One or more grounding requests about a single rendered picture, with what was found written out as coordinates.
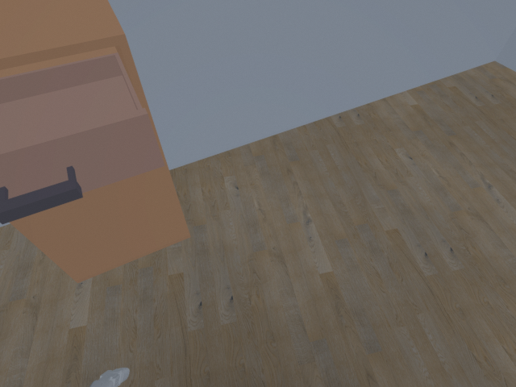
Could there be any left robot hand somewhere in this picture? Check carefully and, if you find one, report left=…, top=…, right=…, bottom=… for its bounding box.
left=90, top=368, right=130, bottom=387

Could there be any handle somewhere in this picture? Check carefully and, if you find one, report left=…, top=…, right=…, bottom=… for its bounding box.
left=0, top=166, right=83, bottom=224

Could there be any drawer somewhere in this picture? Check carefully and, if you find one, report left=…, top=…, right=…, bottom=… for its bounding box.
left=0, top=52, right=165, bottom=199

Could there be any cabinet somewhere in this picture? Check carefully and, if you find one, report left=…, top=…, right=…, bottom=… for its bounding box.
left=0, top=0, right=191, bottom=283

